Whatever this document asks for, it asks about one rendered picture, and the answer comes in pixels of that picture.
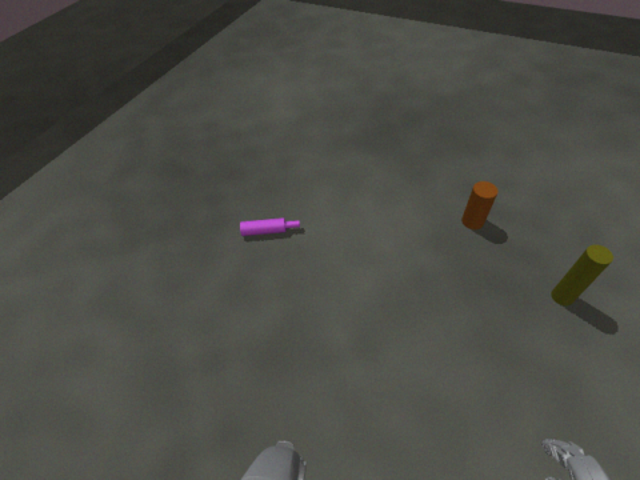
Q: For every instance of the right robot hand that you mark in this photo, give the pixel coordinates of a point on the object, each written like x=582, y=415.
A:
x=572, y=458

